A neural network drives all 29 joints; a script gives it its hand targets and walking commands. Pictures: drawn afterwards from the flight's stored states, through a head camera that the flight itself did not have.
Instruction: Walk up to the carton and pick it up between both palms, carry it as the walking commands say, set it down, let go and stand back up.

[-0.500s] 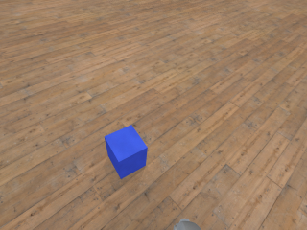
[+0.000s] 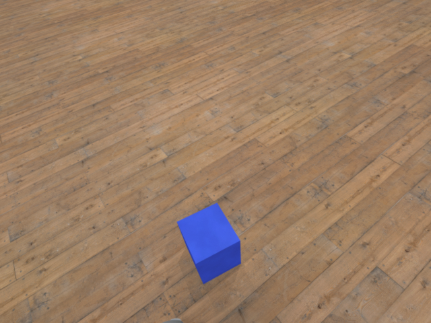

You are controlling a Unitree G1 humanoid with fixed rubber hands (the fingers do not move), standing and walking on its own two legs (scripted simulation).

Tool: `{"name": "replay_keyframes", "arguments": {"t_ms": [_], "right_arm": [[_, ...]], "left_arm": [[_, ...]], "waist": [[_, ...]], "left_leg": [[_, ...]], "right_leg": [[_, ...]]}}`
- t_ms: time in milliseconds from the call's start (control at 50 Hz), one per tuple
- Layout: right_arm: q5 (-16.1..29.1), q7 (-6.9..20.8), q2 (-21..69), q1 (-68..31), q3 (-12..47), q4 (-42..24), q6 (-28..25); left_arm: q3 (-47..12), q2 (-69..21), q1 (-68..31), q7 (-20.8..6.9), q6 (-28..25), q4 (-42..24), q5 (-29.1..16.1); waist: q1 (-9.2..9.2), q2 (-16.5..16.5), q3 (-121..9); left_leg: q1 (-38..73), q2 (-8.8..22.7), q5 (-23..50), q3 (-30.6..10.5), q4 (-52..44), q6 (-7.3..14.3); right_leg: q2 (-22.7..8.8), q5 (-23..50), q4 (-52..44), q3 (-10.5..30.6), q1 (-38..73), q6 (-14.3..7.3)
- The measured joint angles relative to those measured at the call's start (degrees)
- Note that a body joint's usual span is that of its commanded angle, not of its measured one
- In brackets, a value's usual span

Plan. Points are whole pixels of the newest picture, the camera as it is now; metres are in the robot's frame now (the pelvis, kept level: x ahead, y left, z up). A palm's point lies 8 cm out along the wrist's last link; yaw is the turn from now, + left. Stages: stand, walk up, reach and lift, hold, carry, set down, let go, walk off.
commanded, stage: walk up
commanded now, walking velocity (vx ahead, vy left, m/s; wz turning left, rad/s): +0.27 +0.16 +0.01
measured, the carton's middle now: (210, 243) +0.58 +0.12 -0.66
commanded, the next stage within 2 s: none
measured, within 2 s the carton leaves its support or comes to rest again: neither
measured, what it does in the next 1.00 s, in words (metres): walks ahead: left foot, then right foot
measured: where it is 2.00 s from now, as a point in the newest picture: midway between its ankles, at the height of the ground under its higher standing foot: outside the picture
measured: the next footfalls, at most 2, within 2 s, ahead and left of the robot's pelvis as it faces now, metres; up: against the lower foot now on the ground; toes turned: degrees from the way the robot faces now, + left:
left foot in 0.18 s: +0.12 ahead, +0.19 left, +0.00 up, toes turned +8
right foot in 0.56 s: +0.15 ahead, -0.04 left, +0.00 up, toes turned -4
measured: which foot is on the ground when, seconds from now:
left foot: up 0.00-0.16, down 0.18-1.00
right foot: down 0.00-0.18, up 0.20-0.54, down 0.56-0.90, up 0.92-1.00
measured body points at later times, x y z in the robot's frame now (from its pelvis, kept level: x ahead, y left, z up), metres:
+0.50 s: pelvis +0.09 +0.08 -0.01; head +0.12 +0.10 +0.44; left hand +0.13 +0.32 -0.17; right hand +0.09 -0.15 -0.15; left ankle +0.08 +0.18 -0.75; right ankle +0.11 -0.05 -0.72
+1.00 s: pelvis +0.11 +0.04 -0.01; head +0.12 +0.05 +0.44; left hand +0.14 +0.30 -0.16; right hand +0.08 -0.21 -0.16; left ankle +0.08 +0.18 -0.75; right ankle +0.10 -0.06 -0.71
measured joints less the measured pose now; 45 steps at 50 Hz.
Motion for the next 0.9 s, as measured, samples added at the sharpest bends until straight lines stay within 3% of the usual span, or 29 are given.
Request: {"name": "replay_keyframes", "arguments": {"t_ms": [140,180,220,260,300,440,580,680,860,900], "right_arm": [[0.65,0.17,2.48,-2.24,1.34,-0.90,-1.70],[0.16,-0.62,2.70,-1.77,1.40,-1.27,-3.68],[0.06,-1.55,4.20,-0.88,1.77,-0.58,-5.06],[0.35,-1.79,4.96,1.54,2.33,0.29,-5.43],[0.64,-2.07,5.36,3.87,2.80,1.34,-5.64],[0.89,-3.82,6.58,6.40,3.91,3.73,-5.91],[0.96,-4.28,5.81,4.70,3.68,4.41,-3.56],[1.09,-4.07,5.53,3.64,3.53,5.26,-2.28],[0.74,-4.22,5.68,4.61,3.28,7.55,-2.36],[0.62,-4.00,5.69,5.68,3.12,6.89,-2.06]], "left_arm": [[0.15,0.04,1.45,-0.73,0.53,0.25,-0.27],[0.06,-0.02,1.93,-0.66,1.03,0.66,-0.23],[-0.34,0.66,0.29,-0.43,2.01,1.45,-0.24],[-0.67,1.01,-1.86,-0.70,2.57,1.24,-0.71],[-0.71,1.02,-4.20,-1.09,2.60,0.78,-1.05],[-0.85,0.90,-10.70,0.15,4.30,-1.86,-1.46],[-1.55,-0.71,-11.52,0.94,4.24,-1.27,-1.15],[-2.41,-2.43,-10.68,0.77,3.07,0.47,-1.53],[-2.64,-3.24,-9.18,0.77,2.12,2.04,-1.45],[-1.83,-2.50,-8.73,0.90,2.50,1.33,-1.25]], "waist": [[1.32,-2.31,-1.99],[0.28,-1.78,-2.71],[-0.94,-3.87,-2.17],[-1.88,-4.73,-1.99],[-2.73,-5.07,-1.68],[-3.47,-4.86,1.28],[-3.96,-3.11,0.58],[-4.69,-0.62,-0.70],[-3.55,-1.35,-1.12],[-4.23,-1.66,-1.17]], "left_leg": [[8.99,-1.24,-3.10,3.03,-21.35,-0.33],[13.34,-1.11,-3.45,2.81,-27.55,-0.07],[12.81,-1.68,-3.04,2.88,-24.67,1.98],[14.74,-1.52,-3.01,2.80,-26.36,3.14],[17.41,-1.59,-1.45,2.73,-30.47,3.45],[20.06,-2.36,-0.25,3.36,-34.45,4.08],[18.04,-4.01,-5.12,4.45,-27.16,3.59],[20.92,-3.32,-3.43,3.70,-31.05,2.66],[22.50,-2.59,-2.32,3.43,-33.54,1.94],[21.02,-2.60,-5.30,1.95,-30.87,2.43]], "right_leg": [[-1.10,-2.86,0.95,-0.13,2.01,2.76],[-0.60,-8.97,7.79,-0.47,0.13,2.24],[-0.03,-16.69,19.71,2.01,-4.29,0.96],[1.64,-15.66,28.28,2.84,-8.13,0.12],[2.53,-11.99,30.85,2.73,-10.44,-0.19],[5.80,-8.58,26.02,3.43,-12.35,0.51],[6.09,-3.04,6.06,2.57,-2.38,-1.47],[7.12,-2.83,3.26,1.91,0.22,-2.29],[8.12,-1.34,0.00,1.73,2.17,-2.88],[7.56,-6.36,3.25,-0.06,1.13,-2.40]]}}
